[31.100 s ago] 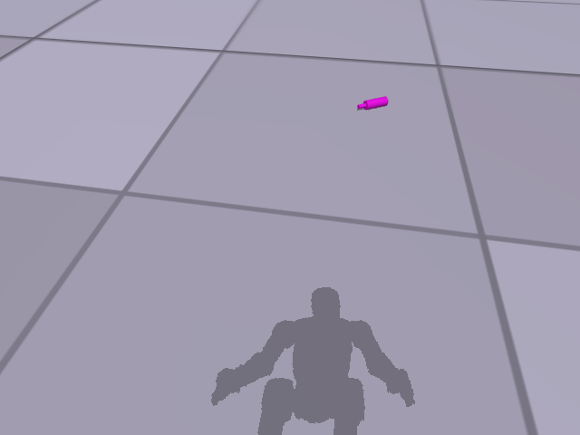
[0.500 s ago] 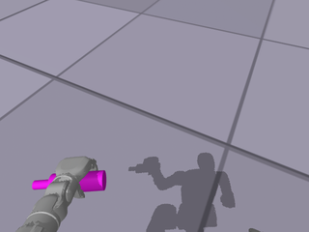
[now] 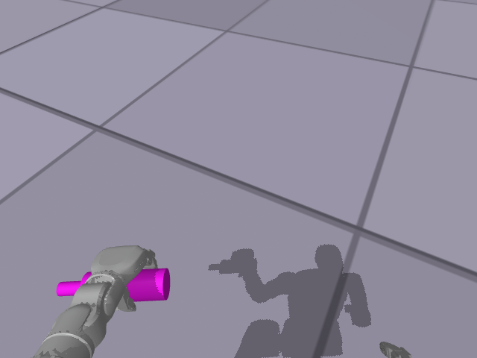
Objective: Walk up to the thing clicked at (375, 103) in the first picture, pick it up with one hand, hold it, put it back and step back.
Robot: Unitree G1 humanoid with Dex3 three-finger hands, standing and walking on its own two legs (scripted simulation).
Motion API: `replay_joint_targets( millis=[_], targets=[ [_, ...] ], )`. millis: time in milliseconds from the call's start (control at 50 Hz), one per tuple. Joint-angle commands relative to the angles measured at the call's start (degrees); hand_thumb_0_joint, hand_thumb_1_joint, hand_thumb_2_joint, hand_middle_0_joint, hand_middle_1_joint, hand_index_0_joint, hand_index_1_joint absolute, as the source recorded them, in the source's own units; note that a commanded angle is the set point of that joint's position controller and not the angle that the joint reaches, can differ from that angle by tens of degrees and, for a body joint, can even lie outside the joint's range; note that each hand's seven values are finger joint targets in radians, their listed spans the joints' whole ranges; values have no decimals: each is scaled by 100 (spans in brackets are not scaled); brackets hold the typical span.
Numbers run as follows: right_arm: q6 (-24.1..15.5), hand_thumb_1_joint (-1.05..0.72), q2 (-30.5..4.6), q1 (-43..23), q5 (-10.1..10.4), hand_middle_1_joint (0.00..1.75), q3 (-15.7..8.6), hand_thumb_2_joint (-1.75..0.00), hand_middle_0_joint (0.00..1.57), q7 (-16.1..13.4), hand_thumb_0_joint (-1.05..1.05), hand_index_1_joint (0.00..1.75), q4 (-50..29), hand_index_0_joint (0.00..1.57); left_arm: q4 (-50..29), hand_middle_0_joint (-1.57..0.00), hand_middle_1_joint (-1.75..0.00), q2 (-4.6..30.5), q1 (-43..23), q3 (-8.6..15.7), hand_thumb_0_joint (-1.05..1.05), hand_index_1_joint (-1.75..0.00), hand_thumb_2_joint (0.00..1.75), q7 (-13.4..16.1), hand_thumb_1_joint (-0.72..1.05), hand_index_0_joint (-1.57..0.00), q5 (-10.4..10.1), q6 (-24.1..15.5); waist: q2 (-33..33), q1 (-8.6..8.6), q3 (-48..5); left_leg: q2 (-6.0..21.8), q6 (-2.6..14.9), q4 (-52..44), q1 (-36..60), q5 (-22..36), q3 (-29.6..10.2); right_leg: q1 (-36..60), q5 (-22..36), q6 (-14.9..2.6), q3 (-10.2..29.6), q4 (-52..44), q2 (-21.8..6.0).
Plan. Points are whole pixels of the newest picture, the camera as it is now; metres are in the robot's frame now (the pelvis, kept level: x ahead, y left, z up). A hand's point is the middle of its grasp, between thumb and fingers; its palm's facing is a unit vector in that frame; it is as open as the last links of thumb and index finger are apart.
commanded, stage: hold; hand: left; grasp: from above
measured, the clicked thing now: (113, 286) +0.30 +0.26 -0.08
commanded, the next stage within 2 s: crouch in 1.02 s
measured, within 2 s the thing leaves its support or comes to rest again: neither
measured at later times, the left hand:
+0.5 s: hand (126, 285) +0.28 +0.22 -0.04, palm faces -0.48 -0.05 -0.88, open 8.8 cm
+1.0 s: hand (127, 285) +0.28 +0.21 -0.04, palm faces -0.48 -0.05 -0.87, open 8.8 cm
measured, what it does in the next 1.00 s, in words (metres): stands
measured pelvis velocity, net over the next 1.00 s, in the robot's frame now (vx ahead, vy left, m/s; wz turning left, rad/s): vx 0.00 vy -0.01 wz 0.00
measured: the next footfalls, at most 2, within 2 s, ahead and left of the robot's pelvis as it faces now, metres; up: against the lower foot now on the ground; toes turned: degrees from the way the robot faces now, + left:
none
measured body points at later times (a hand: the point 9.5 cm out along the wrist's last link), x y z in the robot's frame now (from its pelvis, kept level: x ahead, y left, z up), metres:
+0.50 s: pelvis +0.00 +0.00 +0.00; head +0.01 -0.02 +0.45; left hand +0.30 +0.22 +0.01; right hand +0.14 -0.26 -0.11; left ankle +0.02 +0.10 -0.73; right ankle +0.00 -0.13 -0.73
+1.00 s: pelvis +0.00 -0.01 +0.01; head +0.01 -0.03 +0.46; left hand +0.30 +0.21 +0.01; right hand +0.13 -0.27 -0.11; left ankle +0.02 +0.10 -0.73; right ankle +0.00 -0.13 -0.73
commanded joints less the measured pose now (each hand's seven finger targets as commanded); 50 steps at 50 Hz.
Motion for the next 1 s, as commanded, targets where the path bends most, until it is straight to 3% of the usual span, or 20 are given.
replay_joint_targets(
  millis=[0, 100, 140, 320, 340, 360, 420, 460, 600, 700, 740, 880, 920, 980],
  targets=[
    [-211, -89, -827, -364, -6, 30, -256, -90, 20, -52, 0, 30, -693, 20, -1292, -109, -56, 1364, -2123, 679, 0, -56, 73, 308, 74, -110, -10, -37, 38, 6, -1439, -3, -81, -451, 1200, 1034, -165, 104, 907, -156, -98, -503, 139],
    [-204, -89, -831, -466, 6, 30, -237, -90, 20, -58, 0, 30, -745, 20, -1550, -107, -59, 1335, -2182, 636, 0, -57, 70, 232, 73, -108, -59, -52, 154, 7, -1446, 32, -107, -573, 1352, 897, -214, 72, 780, -166, -100, -566, 134],
    [-208, -89, -828, -511, 4, 30, -232, -90, 20, -63, 0, 30, -747, 20, -1462, -107, -58, 1407, -2045, 737, 0, -57, 71, 239, 72, -108, -54, -43, 99, 68, -1383, 22, -100, -593, 1295, 817, -221, 137, 701, -161, -102, -615, 120],
    [-205, -89, -788, -591, 36, 30, -202, -90, 20, -85, 0, 30, -798, 20, -1773, -107, -60, 1306, -2056, 631, 0, -60, 74, 125, 73, -108, -92, 15, -7, 84, -1450, -11, -74, -625, 1399, 1130, -153, 365, 1006, -153, -84, -652, 119],
    [-200, -89, -783, -576, 34, 30, -202, -90, 20, -93, 0, 30, -772, 20, -1834, -107, -59, 1433, -2062, 726, 0, -59, 74, 110, 72, -108, -56, 16, 120, 112, -1542, -27, -65, -618, 1419, 1208, -128, 402, 1084, -158, -70, -653, 110],
    [-193, -89, -773, -591, 32, 30, -201, -90, 20, -92, 0, 30, -777, 20, -1681, -106, -60, 1337, -1809, 708, 0, -59, 74, 83, 71, -107, -74, 34, 20, 124, -1537, -27, -64, -602, 1434, 1329, -138, 442, 1176, -149, -82, -639, 116],
    [-173, -89, -763, -592, 49, 30, -199, -90, 20, -105, 0, 30, -753, 20, -1930, -106, -61, 1382, -2152, 666, 0, -59, 72, 34, 73, -107, -78, 26, 116, 82, -1535, -21, -61, -627, 1505, 1450, -112, 422, 1310, -156, -74, -643, 123],
    [-165, -89, -759, -610, 44, 30, -193, -90, 20, -98, 0, 30, -781, 20, -1776, -106, -60, 1225, -1923, 584, 0, -59, 73, -8, 71, -107, -103, 30, 6, 59, -1434, -7, -58, -668, 1527, 1355, -134, 393, 1207, -161, -91, -678, 125],
    [-112, -89, -745, -658, 34, 30, -180, -90, 20, -112, 0, 30, -830, 20, -1803, -104, -60, 1408, -1971, 762, 0, -59, 72, -14, 70, -105, -46, -34, 116, 120, -1407, -37, -59, -718, 1479, 1233, -124, 401, 1091, -166, -72, -735, 97],
    [-115, -89, -750, -615, 18, 30, -180, -90, 20, -118, 0, 30, -791, 20, -1930, -106, -60, 1337, -2296, 673, 0, -59, 74, 73, 71, -107, -61, -81, 64, 35, -1605, -32, -49, -662, 1624, 1392, -124, 458, 1271, -149, -68, -704, 97],
    [-111, -89, -769, -635, 23, 30, -189, -90, 20, -120, 0, 30, -772, 20, -1764, -107, -62, 1451, -2175, 809, 0, -60, 75, 145, 74, -109, -78, -48, 154, 112, -1627, -42, -63, -658, 1629, 1442, -104, 489, 1283, -157, -76, -713, 91],
    [-91, -89, -762, -677, 21, 30, -197, -90, 20, -104, 0, 30, -790, 20, -1595, -109, -60, 1298, -2073, 613, 0, -60, 76, 55, 73, -109, -66, -22, -1, 92, -1404, -42, -42, -726, 1513, 1303, -124, 469, 1187, -147, -83, -781, 77],
    [-90, -89, -762, -659, 23, 30, -201, -90, 20, -110, 0, 30, -809, 20, -1644, -108, -60, 1397, -2026, 738, 0, -59, 75, 47, 73, -109, -104, -45, 19, 123, -1449, -62, -30, -725, 1486, 1216, -96, 532, 1125, -135, -55, -817, 58],
    [-87, -89, -762, -695, 23, 30, -190, -90, 20, -109, 0, 30, -843, 20, -1738, -108, -59, 1284, -2038, 613, 0, -58, 73, 29, 74, -109, -109, -52, 74, 74, -1403, -29, -58, -755, 1553, 1246, -124, 456, 1116, -160, -83, -800, 81]
  ],
)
